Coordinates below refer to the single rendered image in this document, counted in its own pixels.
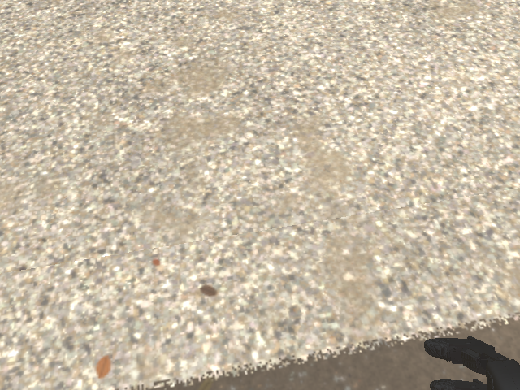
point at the robot right hand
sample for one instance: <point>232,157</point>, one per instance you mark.
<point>501,373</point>

